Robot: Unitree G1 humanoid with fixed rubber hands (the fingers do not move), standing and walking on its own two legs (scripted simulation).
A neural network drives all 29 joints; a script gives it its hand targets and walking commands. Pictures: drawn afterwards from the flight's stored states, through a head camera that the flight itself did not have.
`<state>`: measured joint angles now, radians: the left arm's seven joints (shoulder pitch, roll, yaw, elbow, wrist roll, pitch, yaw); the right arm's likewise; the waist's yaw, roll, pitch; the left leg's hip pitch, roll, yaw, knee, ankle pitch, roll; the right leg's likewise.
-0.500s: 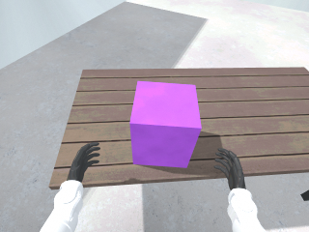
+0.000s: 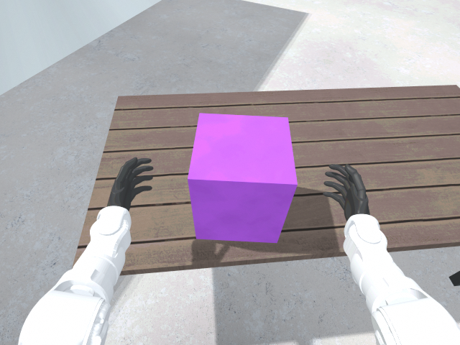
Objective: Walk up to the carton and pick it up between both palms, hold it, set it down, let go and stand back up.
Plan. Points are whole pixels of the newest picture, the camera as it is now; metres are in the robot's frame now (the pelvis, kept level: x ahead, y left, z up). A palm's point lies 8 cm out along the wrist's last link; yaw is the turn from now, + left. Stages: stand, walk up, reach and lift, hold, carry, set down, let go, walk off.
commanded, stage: reach and lift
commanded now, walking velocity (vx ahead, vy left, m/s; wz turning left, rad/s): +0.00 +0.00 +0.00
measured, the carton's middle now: (240, 180) +0.51 -0.01 -0.07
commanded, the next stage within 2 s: none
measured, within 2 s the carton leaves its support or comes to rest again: neither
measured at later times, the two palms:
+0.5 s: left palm (135, 164) +0.43 +0.20 +0.07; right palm (363, 171) +0.42 -0.23 +0.08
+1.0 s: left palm (135, 130) +0.48 +0.20 +0.11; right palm (367, 135) +0.46 -0.23 +0.13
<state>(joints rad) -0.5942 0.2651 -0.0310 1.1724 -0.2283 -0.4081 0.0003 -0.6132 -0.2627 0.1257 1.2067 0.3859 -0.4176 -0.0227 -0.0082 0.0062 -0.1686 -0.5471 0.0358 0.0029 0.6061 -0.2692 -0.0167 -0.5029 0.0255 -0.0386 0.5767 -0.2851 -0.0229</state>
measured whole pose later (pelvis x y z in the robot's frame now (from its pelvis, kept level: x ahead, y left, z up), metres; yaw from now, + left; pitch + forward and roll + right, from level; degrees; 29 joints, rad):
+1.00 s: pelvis -0.01 -0.01 -0.01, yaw +0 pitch +24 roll +0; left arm -1.26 0.37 -0.20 1.58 -0.35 -0.22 -0.01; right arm -1.20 -0.36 0.16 1.46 0.48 -0.16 0.00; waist -0.05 -0.04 -0.26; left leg -0.80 0.04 -0.01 0.58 -0.20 -0.03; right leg -0.77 0.03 -0.04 0.58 -0.23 -0.04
